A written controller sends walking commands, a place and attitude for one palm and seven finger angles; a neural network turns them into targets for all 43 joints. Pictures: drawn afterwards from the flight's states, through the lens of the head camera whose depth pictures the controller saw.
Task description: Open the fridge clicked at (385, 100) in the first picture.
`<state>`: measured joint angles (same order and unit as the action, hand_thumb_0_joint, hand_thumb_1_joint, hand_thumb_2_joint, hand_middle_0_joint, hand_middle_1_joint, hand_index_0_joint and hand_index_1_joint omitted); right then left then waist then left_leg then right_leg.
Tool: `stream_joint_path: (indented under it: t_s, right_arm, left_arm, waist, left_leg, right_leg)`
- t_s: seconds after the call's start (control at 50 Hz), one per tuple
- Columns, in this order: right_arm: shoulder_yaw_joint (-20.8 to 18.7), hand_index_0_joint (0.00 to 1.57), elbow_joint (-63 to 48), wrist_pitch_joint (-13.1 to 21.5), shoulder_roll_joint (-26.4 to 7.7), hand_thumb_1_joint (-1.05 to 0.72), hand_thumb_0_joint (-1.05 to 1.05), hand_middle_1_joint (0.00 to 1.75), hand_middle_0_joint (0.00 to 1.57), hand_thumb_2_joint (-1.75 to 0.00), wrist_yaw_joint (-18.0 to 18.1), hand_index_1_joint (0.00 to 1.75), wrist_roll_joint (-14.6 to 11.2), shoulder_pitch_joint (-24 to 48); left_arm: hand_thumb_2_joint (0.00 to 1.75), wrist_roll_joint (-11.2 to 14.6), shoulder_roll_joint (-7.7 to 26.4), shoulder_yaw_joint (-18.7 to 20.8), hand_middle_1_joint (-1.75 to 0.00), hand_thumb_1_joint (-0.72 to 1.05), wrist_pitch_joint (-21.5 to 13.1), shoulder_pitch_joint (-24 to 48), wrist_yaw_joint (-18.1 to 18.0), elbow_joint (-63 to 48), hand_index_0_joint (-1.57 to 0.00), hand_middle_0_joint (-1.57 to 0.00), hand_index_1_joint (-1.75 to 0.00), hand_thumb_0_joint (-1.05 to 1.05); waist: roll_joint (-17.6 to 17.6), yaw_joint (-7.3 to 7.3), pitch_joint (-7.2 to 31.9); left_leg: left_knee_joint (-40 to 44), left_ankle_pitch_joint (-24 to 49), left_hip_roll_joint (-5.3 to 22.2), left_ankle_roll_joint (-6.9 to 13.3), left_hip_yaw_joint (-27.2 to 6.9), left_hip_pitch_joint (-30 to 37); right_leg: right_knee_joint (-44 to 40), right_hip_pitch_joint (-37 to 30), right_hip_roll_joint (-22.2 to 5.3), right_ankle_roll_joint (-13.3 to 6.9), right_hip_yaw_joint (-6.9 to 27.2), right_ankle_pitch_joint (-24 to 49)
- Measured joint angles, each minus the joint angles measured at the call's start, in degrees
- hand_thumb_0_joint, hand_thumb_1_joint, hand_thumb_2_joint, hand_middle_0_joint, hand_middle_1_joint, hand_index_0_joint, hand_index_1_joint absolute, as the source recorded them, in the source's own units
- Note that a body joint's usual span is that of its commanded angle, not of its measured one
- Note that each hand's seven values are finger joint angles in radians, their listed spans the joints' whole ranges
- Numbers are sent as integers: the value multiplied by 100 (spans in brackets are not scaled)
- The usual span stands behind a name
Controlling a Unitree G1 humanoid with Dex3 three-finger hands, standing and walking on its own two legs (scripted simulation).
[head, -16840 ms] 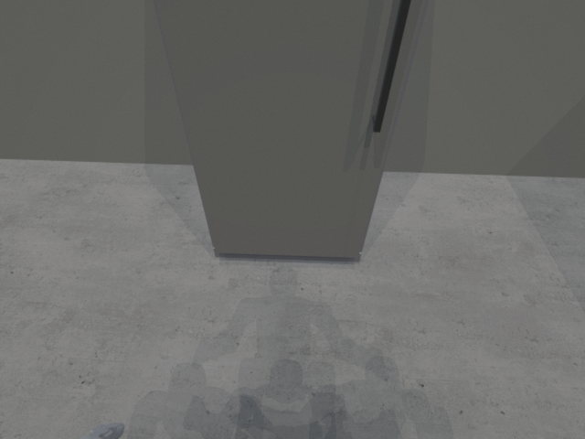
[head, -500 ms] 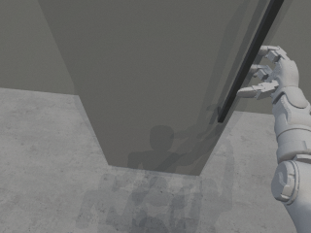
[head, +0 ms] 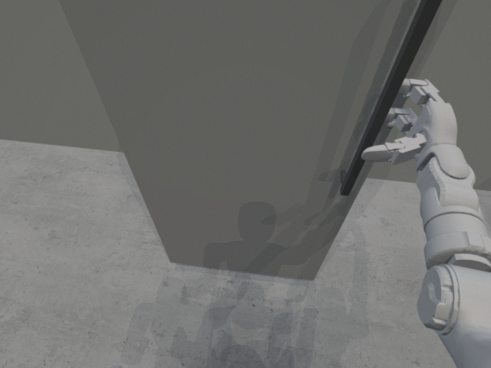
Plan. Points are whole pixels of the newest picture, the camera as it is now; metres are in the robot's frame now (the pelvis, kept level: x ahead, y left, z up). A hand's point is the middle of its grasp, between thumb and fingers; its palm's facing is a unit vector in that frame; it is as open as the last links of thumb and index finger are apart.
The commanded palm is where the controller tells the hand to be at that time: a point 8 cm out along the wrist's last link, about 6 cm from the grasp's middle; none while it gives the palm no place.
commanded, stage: slide the fingers in behind the handle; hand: right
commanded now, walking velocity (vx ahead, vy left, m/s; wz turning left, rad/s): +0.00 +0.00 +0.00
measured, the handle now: (385, 89) +0.52 -0.14 +0.21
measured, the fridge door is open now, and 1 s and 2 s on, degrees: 0 0 0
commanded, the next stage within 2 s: grip the handle and tug to test in 1.42 s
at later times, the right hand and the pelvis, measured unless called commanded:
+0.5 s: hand (372, 123) +0.47 -0.12 +0.18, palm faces -0.02 +1.00 +0.00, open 14.0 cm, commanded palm +0.44 -0.18 +0.17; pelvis +0.01 +0.01 +0.00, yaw +0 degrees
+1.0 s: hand (364, 122) +0.47 -0.11 +0.18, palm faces +0.00 +1.00 +0.00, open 14.1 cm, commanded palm +0.44 -0.16 +0.17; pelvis +0.00 +0.02 +0.00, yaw -1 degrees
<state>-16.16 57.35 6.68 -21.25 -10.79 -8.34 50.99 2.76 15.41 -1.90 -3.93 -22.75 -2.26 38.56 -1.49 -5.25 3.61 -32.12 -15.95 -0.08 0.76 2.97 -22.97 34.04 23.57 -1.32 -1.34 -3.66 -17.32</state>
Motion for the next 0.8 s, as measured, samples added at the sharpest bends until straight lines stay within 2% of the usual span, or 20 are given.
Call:
stream_joint_path:
  t_s: [0.18, 0.58, 0.8]
  right_arm:
    - [129, 30, -280, -154, 248, 50, -1, 120, 31, -30, 293, 120, 88, -60]
    - [336, 30, -798, -407, 589, 50, -1, 120, 30, -30, 524, 120, 54, -333]
    - [299, 30, -501, -341, 530, 50, -1, 120, 30, -30, 608, 120, 105, -155]
  left_arm:
    - [90, -14, -66, -16, -29, 91, -34, 233, -1, -53, -21, -20, -30, 1]
    - [90, -4, -46, 55, -29, 91, 169, 297, 10, -33, -21, -20, -30, 1]
    - [90, -6, -65, 23, -29, 91, 169, 349, -33, -47, -21, -20, -30, 1]
  waist:
    - [11, 52, -22]
    - [-34, 134, -11]
    - [-37, 88, -65]
  left_leg:
    - [16, -28, 14, 0, 8, 95]
    - [92, -62, -26, 68, 46, 298]
    - [119, -15, -57, 116, 72, 304]
  right_leg:
    - [-44, -102, 17, 6, 11, -7]
    - [-182, -324, -13, 75, 54, 9]
    - [-238, -339, -41, 116, 81, 83]
